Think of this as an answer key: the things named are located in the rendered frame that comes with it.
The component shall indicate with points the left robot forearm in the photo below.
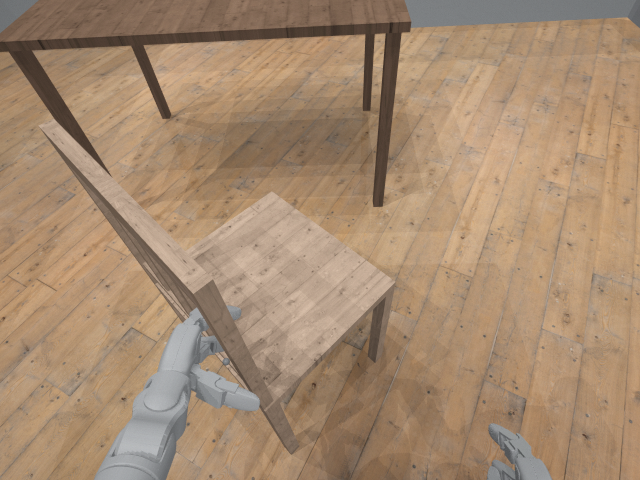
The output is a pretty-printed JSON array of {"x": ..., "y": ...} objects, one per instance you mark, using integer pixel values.
[{"x": 145, "y": 448}]

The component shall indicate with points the chair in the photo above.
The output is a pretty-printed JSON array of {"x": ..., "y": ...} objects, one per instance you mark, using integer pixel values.
[{"x": 301, "y": 291}]

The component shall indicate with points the table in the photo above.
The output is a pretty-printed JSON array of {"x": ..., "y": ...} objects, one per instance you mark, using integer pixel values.
[{"x": 68, "y": 24}]

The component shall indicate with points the right robot hand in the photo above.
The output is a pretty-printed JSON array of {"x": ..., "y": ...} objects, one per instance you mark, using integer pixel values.
[{"x": 518, "y": 452}]

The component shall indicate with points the left robot hand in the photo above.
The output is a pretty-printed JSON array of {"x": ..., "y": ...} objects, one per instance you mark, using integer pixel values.
[{"x": 186, "y": 346}]

